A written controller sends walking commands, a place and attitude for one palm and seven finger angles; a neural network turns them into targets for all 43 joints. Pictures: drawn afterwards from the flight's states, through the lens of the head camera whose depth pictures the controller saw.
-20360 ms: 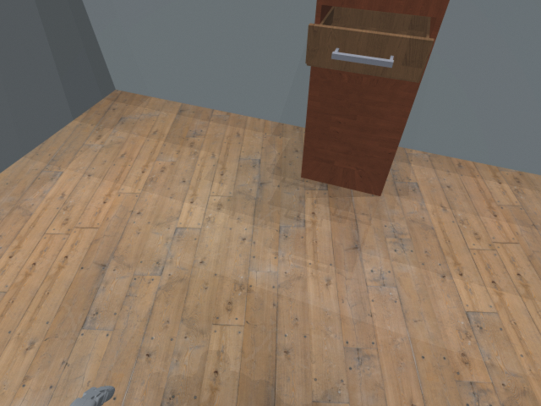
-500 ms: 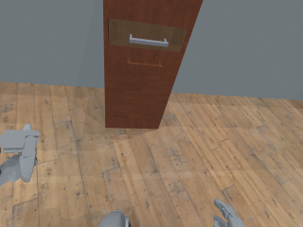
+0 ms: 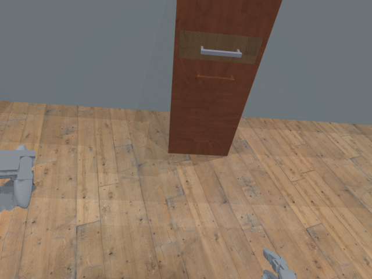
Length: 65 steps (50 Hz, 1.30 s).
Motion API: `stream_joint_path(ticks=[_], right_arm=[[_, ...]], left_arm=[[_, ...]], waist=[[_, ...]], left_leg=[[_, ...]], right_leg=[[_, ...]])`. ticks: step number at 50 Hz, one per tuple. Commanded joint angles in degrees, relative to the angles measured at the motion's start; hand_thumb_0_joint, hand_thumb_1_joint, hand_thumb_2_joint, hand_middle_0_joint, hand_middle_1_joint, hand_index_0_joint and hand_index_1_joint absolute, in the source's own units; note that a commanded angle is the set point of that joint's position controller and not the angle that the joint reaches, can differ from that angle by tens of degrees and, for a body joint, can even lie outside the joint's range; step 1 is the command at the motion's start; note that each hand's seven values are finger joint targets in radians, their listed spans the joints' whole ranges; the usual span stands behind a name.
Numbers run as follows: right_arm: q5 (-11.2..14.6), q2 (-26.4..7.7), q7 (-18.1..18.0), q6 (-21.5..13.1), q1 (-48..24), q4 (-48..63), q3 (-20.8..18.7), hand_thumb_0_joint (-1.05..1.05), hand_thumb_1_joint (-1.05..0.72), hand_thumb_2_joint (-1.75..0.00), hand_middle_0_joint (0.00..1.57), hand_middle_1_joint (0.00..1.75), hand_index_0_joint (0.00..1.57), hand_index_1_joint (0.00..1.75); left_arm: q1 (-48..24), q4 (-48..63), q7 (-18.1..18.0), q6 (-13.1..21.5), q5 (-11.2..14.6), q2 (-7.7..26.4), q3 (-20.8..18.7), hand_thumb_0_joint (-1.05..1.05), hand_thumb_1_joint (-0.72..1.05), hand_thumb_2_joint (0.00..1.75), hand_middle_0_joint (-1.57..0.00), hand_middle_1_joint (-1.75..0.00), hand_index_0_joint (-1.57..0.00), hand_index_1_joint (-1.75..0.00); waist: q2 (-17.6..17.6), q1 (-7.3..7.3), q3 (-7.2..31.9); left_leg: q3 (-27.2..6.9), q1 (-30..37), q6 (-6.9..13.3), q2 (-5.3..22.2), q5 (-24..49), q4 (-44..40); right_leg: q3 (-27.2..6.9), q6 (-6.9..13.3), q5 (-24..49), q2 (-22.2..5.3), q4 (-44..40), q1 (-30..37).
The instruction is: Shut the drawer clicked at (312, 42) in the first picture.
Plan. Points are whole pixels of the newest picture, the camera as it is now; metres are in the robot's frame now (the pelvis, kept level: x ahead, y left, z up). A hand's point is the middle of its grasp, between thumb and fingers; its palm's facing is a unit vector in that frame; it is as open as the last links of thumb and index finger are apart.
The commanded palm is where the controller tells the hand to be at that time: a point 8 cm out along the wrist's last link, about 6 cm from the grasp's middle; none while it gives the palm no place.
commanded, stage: stop stepping back and stand still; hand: left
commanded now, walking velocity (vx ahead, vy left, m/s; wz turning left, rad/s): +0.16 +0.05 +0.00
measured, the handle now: (220, 51) +1.08 -0.08 +0.02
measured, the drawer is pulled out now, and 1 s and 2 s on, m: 0.00 0.00 0.00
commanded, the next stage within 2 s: let the arm hang, fingers relaxed in 0.48 s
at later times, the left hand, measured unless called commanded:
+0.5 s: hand (21, 190) +0.18 +0.25 +0.20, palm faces +0.21 -0.74 -0.64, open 3.2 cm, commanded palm +0.12 +0.30 +0.18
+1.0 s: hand out of the picture +0.04 +0.23 -0.17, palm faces +0.00 -0.97 -0.24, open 3.8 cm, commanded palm none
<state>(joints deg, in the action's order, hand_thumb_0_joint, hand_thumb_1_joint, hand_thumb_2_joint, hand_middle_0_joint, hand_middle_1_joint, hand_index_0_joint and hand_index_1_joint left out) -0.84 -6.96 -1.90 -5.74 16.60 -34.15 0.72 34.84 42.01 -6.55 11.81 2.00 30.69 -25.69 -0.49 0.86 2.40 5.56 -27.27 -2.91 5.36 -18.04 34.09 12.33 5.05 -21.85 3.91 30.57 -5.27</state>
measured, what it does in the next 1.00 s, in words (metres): steps on the spot: right foot, then left foot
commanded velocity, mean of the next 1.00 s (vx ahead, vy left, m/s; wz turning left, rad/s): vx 0.03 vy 0.00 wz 0.00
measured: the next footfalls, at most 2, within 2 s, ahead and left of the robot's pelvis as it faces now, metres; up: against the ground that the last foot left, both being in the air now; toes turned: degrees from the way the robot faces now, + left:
right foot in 0.02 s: -0.07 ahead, -0.08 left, +0.00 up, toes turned -11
left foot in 0.22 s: +0.05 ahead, +0.15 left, +0.00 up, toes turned +3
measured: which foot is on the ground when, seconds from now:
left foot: up 0.00-0.20, down 0.22-1.00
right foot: up 0.00-0.00, down 0.02-0.22, up 0.24-0.56, down 0.58-1.00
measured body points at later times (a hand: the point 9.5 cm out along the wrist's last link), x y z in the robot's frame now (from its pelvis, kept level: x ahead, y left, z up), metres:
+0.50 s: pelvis -0.03 +0.03 +0.00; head +0.00 +0.04 +0.45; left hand +0.16 +0.29 +0.23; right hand +0.07 -0.20 -0.10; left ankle +0.00 +0.13 -0.74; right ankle -0.01 -0.10 -0.70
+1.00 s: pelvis -0.01 +0.03 -0.01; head +0.02 +0.03 +0.44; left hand +0.04 +0.28 -0.15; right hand +0.06 -0.21 -0.15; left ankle +0.01 +0.15 -0.74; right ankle -0.04 -0.11 -0.74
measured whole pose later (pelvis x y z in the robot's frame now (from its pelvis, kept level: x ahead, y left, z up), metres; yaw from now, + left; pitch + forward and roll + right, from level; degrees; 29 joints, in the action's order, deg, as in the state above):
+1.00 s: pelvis -0.01 +0.03 -0.01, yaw -1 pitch +0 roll -1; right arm -1.2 -10.6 -0.5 1.1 13.0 -51.1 -0.3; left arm 15.7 -51.6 -0.8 -1.5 -0.8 13.1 -1.1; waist -0.1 0.2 -4.0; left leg 2.6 -16.9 -0.3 2.4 -15.5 32.4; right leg 6.0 -1.6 -18.2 -3.7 30.7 -12.1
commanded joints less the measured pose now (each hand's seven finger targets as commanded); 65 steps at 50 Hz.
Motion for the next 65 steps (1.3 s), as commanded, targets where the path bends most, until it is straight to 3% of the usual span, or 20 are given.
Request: stream_joint_path(ticks=[1, 2, 3, 4, 5, 9, 10, 11, 14, 19, 25, 28, 29, 30, 35, 38, 40, 43, 55, 65], right_arm=[[1.1, -9.7, -1.3, -1.4, -7.5, 6.7, -4.9, 0.0, -0.9, -0.9, 0.2, 0.3, 0.2, 0.3], [0.5, -9.3, -0.3, -1.9, -8.1, 7.9, -3.4, 0.0, -0.9, -0.9, 0.2, 0.3, 0.2, 0.3], [1.7, -7.3, -0.1, -0.9, -7.2, 9.1, -2.9, 0.0, -0.9, -0.9, 0.2, 0.3, 0.2, 0.3], [2.5, -12.2, 0.2, -1.5, -9.8, 9.8, -6.0, 0.0, -0.9, -0.9, 0.2, 0.3, 0.2, 0.3], [2.6, -12.6, 0.7, -2.1, -10.4, 9.4, -6.2, 0.0, -0.9, -0.9, 0.2, 0.3, 0.2, 0.3], [0.9, -9.5, -1.0, -3.7, -10.5, 7.0, -2.3, 0.0, -0.9, -0.9, 0.2, 0.3, 0.2, 0.3], [0.6, -10.9, -1.2, -5.1, -9.8, 7.3, -2.8, 0.0, -0.9, -0.9, 0.2, 0.3, 0.2, 0.3], [-0.1, -12.7, -0.7, -6.1, -10.0, 8.3, -3.9, 0.0, -0.9, -0.9, 0.2, 0.3, 0.2, 0.3], [0.4, -10.9, 0.7, -7.3, -9.5, 8.7, -3.7, 0.0, -0.9, -0.9, 0.2, 0.3, 0.2, 0.3], [1.6, -10.4, 1.7, -3.9, -11.0, 7.8, -4.0, 0.0, -0.9, -0.9, 0.2, 0.3, 0.2, 0.3], [1.5, -12.2, -0.9, -1.8, -7.2, 7.6, -5.5, 0.0, -0.9, -0.9, 0.2, 0.3, 0.2, 0.3], [1.8, -10.7, -1.2, -2.2, -7.4, 6.5, -5.0, 0.0, -0.9, -0.9, 0.2, 0.3, 0.2, 0.3], [0.6, -14.9, 3.5, -2.2, -7.5, 0.1, -4.3, 0.0, -0.9, -0.9, 0.2, 0.3, 0.2, 0.3], [1.1, -9.2, 3.4, 0.8, -4.2, 2.2, -3.7, 0.0, -0.9, -0.9, 0.2, 0.3, 0.2, 0.3], [-0.8, -11.1, 3.2, 5.1, -1.5, -1.7, -4.3, 0.0, -0.9, -0.9, 0.2, 0.3, 0.2, 0.3], [-1.4, -13.4, 2.6, 4.8, -1.5, -5.2, -3.9, 0.0, -0.9, -0.9, 0.2, 0.3, 0.2, 0.3], [-1.4, -14.1, 1.9, 5.1, -3.9, -7.3, -3.3, 0.0, -0.9, -0.9, 0.2, 0.3, 0.2, 0.3], [-1.1, -10.9, 1.3, 5.3, -3.8, -10.4, -2.6, 0.0, -0.9, -0.9, 0.2, 0.3, 0.2, 0.3], [0.1, -9.2, 0.6, 5.8, 0.1, -19.5, -2.6, 0.0, -0.9, -0.9, 0.2, 0.3, 0.2, 0.3], [0.0, -7.6, 0.6, 6.0, 1.5, -25.2, -2.0, 0.0, -0.9, -0.9, 0.2, 0.3, 0.2, 0.3]], left_arm=[[-9.9, 2.9, 0.4, 1.5, 0.8, 8.1, -8.5, 0.0, 0.9, 0.9, -1.4, -1.6, -1.4, -1.6], [-11.8, 1.6, -0.8, 2.6, 0.8, 10.0, -11.0, 0.0, 0.9, 0.9, -1.4, -1.6, -1.4, -1.6], [-7.9, -6.1, -1.9, 2.3, 0.4, 8.6, -10.3, 0.0, 0.9, 0.9, -1.4, -1.6, -1.4, -1.6], [-10.8, -1.4, -0.7, 1.4, 0.9, 1.1, -2.0, 0.0, 0.9, 0.9, -1.4, -1.6, -1.4, -1.6], [-10.5, -0.1, -0.8, 2.6, 1.1, 0.7, -2.7, 0.0, 0.9, 0.9, -1.4, -1.6, -1.4, -1.6], [-17.2, 8.0, -3.1, 5.3, -0.2, -0.8, 2.0, 0.0, 0.9, 0.9, -1.4, -1.6, -1.4, -1.6], [-17.9, 10.6, -4.0, 6.1, -0.4, -0.8, 2.8, 0.0, 0.9, 0.9, -1.4, -1.6, -1.4, -1.6], [-19.2, 14.8, -4.7, 7.2, -0.8, -0.6, 2.6, 0.0, 0.9, 0.9, -1.4, -1.6, -1.4, -1.6], [-12.2, 16.6, -3.5, 7.2, -0.1, 8.4, -5.0, 0.0, 0.9, 0.9, -1.4, -1.6, -1.4, -1.6], [12.1, 7.4, -3.1, 6.2, 1.1, 3.3, -10.3, 0.0, 0.9, 0.9, -1.4, -1.6, -1.4, -1.6], [9.2, -5.0, -2.5, 5.6, 1.2, 0.3, -7.7, 0.0, 0.9, 0.9, -1.4, -1.6, -1.4, -1.6], [5.1, -4.6, -2.6, 5.4, 0.6, -0.4, -4.2, 0.0, 0.9, 0.9, -1.4, -1.6, -1.4, -1.6], [0.6, -43.1, 4.6, -4.8, -6.5, -8.5, 14.7, 0.0, 0.9, 0.9, -1.4, -1.6, -1.4, -1.6], [-2.1, -44.2, 6.0, -8.4, -6.0, -8.9, 15.6, 0.0, 0.9, 0.9, -1.36, -1.56, -1.36, -1.56], [-15.3, -58.0, 5.2, -11.1, -4.6, -10.4, 18.8, 0.0, 0.9, 0.9, -1.16, -1.34, -1.16, -1.34], [-15.1, -68.1, 6.0, -12.1, -3.6, -11.6, 21.1, 0.0, 0.9, 0.9, -1.04, -1.21, -1.04, -1.21], [-15.9, -73.9, 5.8, -12.4, -3.4, -12.3, 22.0, 0.0, 0.9, 0.9, -0.96, -1.12, -0.96, -1.12], [-16.3, -82.8, 5.6, -12.3, -3.0, -12.5, 21.9, 0.0, 0.9, 0.9, -0.84, -0.99, -0.84, -0.99], [-18.4, -97.9, 5.0, -11.8, -2.5, -13.2, 24.2, 0.0, 0.9, 0.9, -0.36, -0.47, -0.36, -0.47], [-17.9, -103.3, 4.7, -11.9, -2.3, -14.5, 24.6, 0.0, 0.9, 0.9, -0.2, -0.3, -0.2, -0.3]], waist=[[-10.4, -2.67, -2.6], [-2.8, -2.93, 0.0], [-5.9, -2.42, -1.2], [-22.5, -1.38, -10.7], [-19.2, -1.88, -15.2], [10.6, -3.36, -2.9], [21.2, -3.04, 0.4], [32.9, -2.16, 0.7], [9.3, -2.39, -1.4], [16.1, -1.18, -1.0], [5.0, -1.46, -0.8], [-5.9, -2.68, 0.5], [-8.3, -1.82, -0.2], [-10.2, -3.06, 4.4], [-20.0, -3.3, 0.1], [-0.3, -2.32, -0.1], [6.5, -0.69, -3.2], [13.5, -0.59, -4.5], [-1.7, -1.38, -2.0], [0.7, -1.26, -6.4]], left_leg=[[-2.0, -6.9, 4.0, -8.8, -11.1, 56.0], [-6.7, -11.5, 4.7, -6.8, -10.9, 57.3], [-5.4, -19.2, 4.0, -4.7, -12.0, 52.4], [-12.8, -23.0, 4.3, -1.4, -7.0, 43.5], [-14.3, -20.6, 5.2, 1.1, -5.7, 37.7], [1.0, 16.5, 6.7, -7.0, -1.5, -7.0], [-5.7, 26.4, 6.9, -4.6, 4.1, -12.4], [-31.1, 35.9, 10.7, 9.7, 11.7, -15.2], [-43.6, 21.8, 16.9, 14.6, 14.2, -18.1], [-17.4, 6.6, 11.9, 6.8, 1.2, -20.0], [-12.3, -2.1, 10.1, 5.4, -11.1, -18.2], [-9.2, -1.2, 7.2, -1.0, -5.4, -1.1], [-5.3, -10.0, 4.1, -3.6, 0.8, 16.1], [-6.3, -6.6, 3.7, -3.6, -14.3, 19.8], [-2.9, 4.8, 3.8, -4.7, -4.7, 7.3], [-12.5, 15.0, 6.9, 1.1, 22.1, -3.3], [-12.0, 8.7, 8.5, 2.9, 15.2, -7.4], [-9.3, 7.3, 5.9, 0.0, 9.5, -8.8], [-6.5, 18.0, 5.2, 0.5, 18.9, -10.0], [-6.4, 16.9, 4.9, 0.1, 12.1, -13.7]], right_leg=[[-8.7, 5.7, 26.1, -14.0, -15.0, -12.1], [-15.5, 8.3, 32.5, -19.3, -11.1, -7.6], [-19.7, 9.1, 31.9, -21.4, -8.6, 1.1], [-37.7, 9.7, 21.6, -23.9, -12.8, -5.0], [-39.1, 11.3, 14.2, -26.0, -13.6, -8.1], [-11.6, 3.6, 8.9, -12.6, 7.9, -9.8], [-7.6, 0.6, 6.7, -7.2, 21.2, -14.5], [-7.4, -2.9, -10.2, -1.8, 32.8, -31.4], [-17.2, -3.8, -9.3, -4.1, 40.8, -31.7], [-10.1, -5.1, 2.5, -5.3, 25.2, -19.2], [-4.7, -5.5, -0.5, -2.4, 2.7, 0.5], [-19.8, -1.4, -1.0, -12.0, -12.7, 3.5], [-22.2, 2.5, 42.5, -26.1, -2.7, 1.1], [-23.5, 4.5, 59.8, -26.3, 0.1, 0.3], [-13.3, 1.3, 29.6, -18.1, -0.3, -10.5], [-10.3, -5.3, 15.7, -11.4, 6.1, -16.0], [-11.9, -5.6, 4.1, -8.5, 2.2, -12.4], [-11.8, -4.8, 8.6, -9.2, -1.8, -8.1], [-9.8, -4.9, 17.1, -11.2, -7.6, -4.9], [-10.2, -4.7, 9.5, -11.0, -10.4, -5.9]])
